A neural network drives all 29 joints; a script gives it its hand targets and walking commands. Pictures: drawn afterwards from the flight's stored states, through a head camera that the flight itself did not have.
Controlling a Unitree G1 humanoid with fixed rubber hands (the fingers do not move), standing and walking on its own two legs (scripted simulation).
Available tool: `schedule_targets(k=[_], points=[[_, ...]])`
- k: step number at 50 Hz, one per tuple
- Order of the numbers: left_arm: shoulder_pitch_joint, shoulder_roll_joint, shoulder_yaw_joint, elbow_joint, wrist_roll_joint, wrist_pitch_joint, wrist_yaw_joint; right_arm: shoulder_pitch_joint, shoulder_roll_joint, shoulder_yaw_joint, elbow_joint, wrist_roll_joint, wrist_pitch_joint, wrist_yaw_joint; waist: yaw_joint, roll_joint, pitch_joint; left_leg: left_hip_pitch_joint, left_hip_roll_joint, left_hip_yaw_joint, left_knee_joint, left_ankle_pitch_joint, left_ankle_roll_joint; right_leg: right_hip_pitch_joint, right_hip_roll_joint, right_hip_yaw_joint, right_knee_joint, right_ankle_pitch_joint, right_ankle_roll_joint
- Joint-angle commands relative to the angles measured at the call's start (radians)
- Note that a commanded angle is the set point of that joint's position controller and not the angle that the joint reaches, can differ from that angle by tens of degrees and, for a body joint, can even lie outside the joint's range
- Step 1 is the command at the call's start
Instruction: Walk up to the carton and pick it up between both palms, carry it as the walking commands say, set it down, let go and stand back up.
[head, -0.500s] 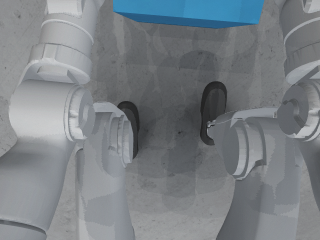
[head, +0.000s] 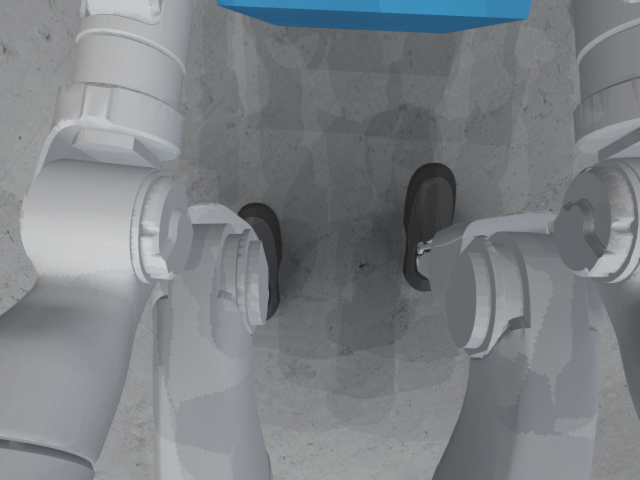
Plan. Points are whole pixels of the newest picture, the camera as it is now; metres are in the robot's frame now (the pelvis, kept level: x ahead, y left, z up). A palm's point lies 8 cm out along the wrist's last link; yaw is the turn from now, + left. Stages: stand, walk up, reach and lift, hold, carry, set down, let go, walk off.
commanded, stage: reach and lift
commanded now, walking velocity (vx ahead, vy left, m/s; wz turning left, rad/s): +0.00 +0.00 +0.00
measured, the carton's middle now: out of the picture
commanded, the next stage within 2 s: none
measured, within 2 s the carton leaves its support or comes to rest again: neither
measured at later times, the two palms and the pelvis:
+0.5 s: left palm out of the picture +0.58 +0.11 -0.12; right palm out of the picture +0.57 -0.19 -0.12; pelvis -0.01 +0.00 +0.00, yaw +0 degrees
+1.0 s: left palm out of the picture +0.56 +0.12 -0.05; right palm out of the picture +0.55 -0.18 -0.06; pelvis -0.02 +0.00 +0.03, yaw +0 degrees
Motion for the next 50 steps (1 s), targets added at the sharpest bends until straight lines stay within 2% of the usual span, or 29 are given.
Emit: schedule_targets(k=[1,3,4,6,8,9,12,13,15,16,18,19,20,21,23,25,27,29,30,31,32,35,36,38,40,43,44,45,50], points=[[-0.821,-0.995,-0.376,-0.444,-0.090,-0.003,-0.287,-0.658,1.044,0.276,-0.415,0.073,-0.005,0.280,-0.119,0.015,-2.184,0.607,-0.093,0.190,-0.160,0.367,0.040,1.141,0.136,-0.122,0.001,0.442,-0.019],[-0.839,-1.029,-0.380,-0.465,-0.098,0.010,-0.292,-0.689,1.048,0.284,-0.449,0.068,0.004,0.280,-0.129,0.016,-2.216,0.615,-0.095,0.197,-0.160,0.353,0.038,1.157,0.135,-0.121,-0.011,0.415,-0.017],[-0.817,-1.028,-0.355,-0.453,-0.091,0.014,-0.294,-0.711,1.055,0.282,-0.457,0.070,0.013,0.282,-0.104,-0.001,-2.220,0.595,-0.104,0.200,-0.163,0.342,0.044,1.156,0.139,-0.115,-0.020,0.396,-0.016],[-0.797,-1.031,-0.318,-0.413,-0.069,0.025,-0.304,-0.705,1.078,0.268,-0.422,0.051,0.027,0.288,-0.089,-0.029,-2.145,0.517,-0.099,0.213,-0.172,0.305,0.047,1.147,0.133,-0.114,-0.032,0.363,-0.011],[-0.777,-1.057,-0.283,-0.350,-0.040,0.034,-0.324,-0.661,1.099,0.233,-0.345,0.011,0.044,0.299,-0.099,-0.054,-2.023,0.457,-0.097,0.205,-0.202,0.216,0.053,1.098,0.136,-0.124,-0.057,0.277,-0.010],[-0.788,-1.036,-0.268,-0.371,-0.027,0.029,-0.328,-0.637,1.125,0.233,-0.334,0.004,0.049,0.306,-0.080,-0.063,-2.022,0.426,-0.095,0.220,-0.198,0.205,0.050,1.108,0.136,-0.108,-0.063,0.280,-0.013],[-0.799,-1.057,-0.299,-0.419,-0.036,0.046,-0.334,-0.694,1.124,0.266,-0.431,0.018,0.059,0.317,-0.070,-0.048,-2.159,0.501,-0.098,0.220,-0.206,0.257,0.053,1.184,0.142,-0.116,-0.058,0.320,-0.006],[-0.796,-1.056,-0.295,-0.403,-0.036,0.052,-0.334,-0.677,1.126,0.247,-0.405,0.004,0.069,0.317,-0.085,-0.050,-2.143,0.500,-0.097,0.210,-0.214,0.239,0.053,1.158,0.145,-0.123,-0.058,0.298,-0.007],[-0.800,-1.068,-0.308,-0.419,-0.037,0.061,-0.337,-0.672,1.149,0.253,-0.409,0.015,0.075,0.319,-0.074,-0.042,-2.194,0.529,-0.099,0.218,-0.212,0.260,0.051,1.184,0.145,-0.118,-0.063,0.314,-0.006],[-0.851,-1.059,-0.332,-0.484,-0.053,0.060,-0.335,-0.667,1.153,0.252,-0.436,0.016,0.084,0.321,-0.098,-0.029,-2.266,0.569,-0.096,0.220,-0.211,0.269,0.047,1.191,0.150,-0.128,-0.062,0.317,-0.003],[-0.837,-1.063,-0.336,-0.506,-0.055,0.075,-0.328,-0.676,1.156,0.271,-0.491,0.029,0.098,0.322,-0.085,-0.043,-2.380,0.644,-0.100,0.211,-0.223,0.333,0.047,1.251,0.155,-0.136,-0.062,0.381,0.002],[-0.839,-1.089,-0.351,-0.522,-0.073,0.080,-0.332,-0.657,1.165,0.276,-0.477,0.027,0.107,0.317,-0.106,-0.045,-2.403,0.617,-0.107,0.220,-0.224,0.312,0.045,1.288,0.155,-0.131,-0.073,0.368,0.002],[-0.802,-1.087,-0.328,-0.498,-0.055,0.091,-0.331,-0.648,1.178,0.266,-0.477,0.020,0.112,0.319,-0.081,-0.046,-2.393,0.617,-0.107,0.214,-0.237,0.320,0.048,1.261,0.154,-0.133,-0.075,0.374,0.001],[-0.819,-1.099,-0.344,-0.522,-0.066,0.095,-0.332,-0.656,1.165,0.271,-0.497,0.019,0.119,0.320,-0.097,-0.028,-2.424,0.636,-0.107,0.218,-0.236,0.316,0.042,1.275,0.154,-0.128,-0.082,0.370,-0.005],[-0.762,-1.105,-0.297,-0.408,-0.014,0.115,-0.333,-0.651,1.163,0.228,-0.433,-0.006,0.124,0.327,-0.076,-0.009,-2.293,0.614,-0.104,0.213,-0.255,0.242,0.049,1.144,0.153,-0.139,-0.094,0.270,-0.010],[-0.715,-1.151,-0.274,-0.381,0.002,0.126,-0.344,-0.633,1.172,0.210,-0.424,-0.030,0.133,0.336,-0.093,-0.016,-2.253,0.591,-0.104,0.205,-0.279,0.221,0.051,1.127,0.153,-0.151,-0.107,0.245,-0.009],[-0.728,-1.181,-0.287,-0.401,-0.010,0.140,-0.350,-0.667,1.166,0.227,-0.477,-0.024,0.140,0.336,-0.101,-0.006,-2.336,0.621,-0.112,0.213,-0.287,0.214,0.045,1.170,0.161,-0.146,-0.126,0.238,-0.017],[-0.714,-1.170,-0.281,-0.409,0.003,0.146,-0.355,-0.612,1.192,0.221,-0.432,-0.038,0.160,0.344,-0.088,-0.011,-2.318,0.580,-0.114,0.223,-0.299,0.197,0.045,1.199,0.163,-0.138,-0.134,0.233,-0.014],[-0.739,-1.165,-0.286,-0.407,0.002,0.155,-0.359,-0.615,1.183,0.213,-0.437,-0.048,0.163,0.345,-0.108,-0.015,-2.312,0.581,-0.112,0.218,-0.309,0.188,0.041,1.180,0.162,-0.148,-0.143,0.229,-0.013],[-0.730,-1.166,-0.276,-0.416,0.016,0.155,-0.355,-0.623,1.211,0.204,-0.419,-0.041,0.168,0.350,-0.077,0.004,-2.293,0.617,-0.112,0.209,-0.334,0.176,0.051,1.151,0.164,-0.152,-0.146,0.200,-0.011],[-0.749,-1.180,-0.294,-0.437,-0.001,0.157,-0.355,-0.631,1.196,0.218,-0.449,-0.034,0.172,0.347,-0.093,0.004,-2.328,0.612,-0.113,0.215,-0.325,0.178,0.049,1.181,0.165,-0.140,-0.156,0.207,-0.014],[-0.765,-1.194,-0.305,-0.483,-0.032,0.172,-0.341,-0.709,1.211,0.254,-0.534,-0.007,0.183,0.337,-0.086,-0.021,-2.448,0.691,-0.123,0.206,-0.332,0.215,0.052,1.232,0.172,-0.147,-0.161,0.225,-0.014],[-0.740,-1.202,-0.287,-0.440,-0.023,0.179,-0.345,-0.688,1.191,0.237,-0.495,-0.023,0.191,0.334,-0.101,-0.022,-2.405,0.636,-0.125,0.213,-0.335,0.187,0.052,1.253,0.169,-0.142,-0.172,0.205,-0.013],[-0.732,-1.195,-0.290,-0.463,-0.029,0.185,-0.344,-0.717,1.225,0.265,-0.538,-0.002,0.195,0.325,-0.071,-0.051,-2.454,0.643,-0.128,0.216,-0.344,0.200,0.059,1.307,0.175,-0.135,-0.178,0.222,-0.003],[-0.743,-1.200,-0.311,-0.487,-0.030,0.195,-0.340,-0.703,1.219,0.275,-0.567,-0.002,0.206,0.320,-0.080,-0.032,-2.516,0.686,-0.131,0.211,-0.350,0.207,0.059,1.325,0.178,-0.133,-0.180,0.234,-0.009],[-0.777,-1.203,-0.300,-0.484,-0.021,0.194,-0.334,-0.670,1.234,0.242,-0.496,-0.019,0.219,0.321,-0.088,-0.020,-2.410,0.681,-0.125,0.200,-0.376,0.158,0.060,1.259,0.176,-0.132,-0.208,0.175,-0.014],[-0.767,-1.200,-0.298,-0.479,-0.014,0.196,-0.333,-0.662,1.239,0.235,-0.487,-0.019,0.220,0.324,-0.074,-0.009,-2.428,0.706,-0.127,0.205,-0.379,0.158,0.056,1.252,0.179,-0.132,-0.211,0.170,-0.015],[-0.741,-1.233,-0.306,-0.474,-0.017,0.198,-0.334,-0.647,1.242,0.243,-0.494,-0.024,0.223,0.324,-0.097,-0.022,-2.424,0.718,-0.125,0.201,-0.390,0.173,0.055,1.259,0.182,-0.141,-0.224,0.180,-0.014],[-0.663,-1.219,-0.273,-0.422,0.011,0.204,-0.344,-0.601,1.286,0.234,-0.461,-0.041,0.233,0.326,-0.071,-0.042,-2.398,0.690,-0.132,0.206,-0.415,0.188,0.063,1.302,0.188,-0.136,-0.247,0.202,-0.003]])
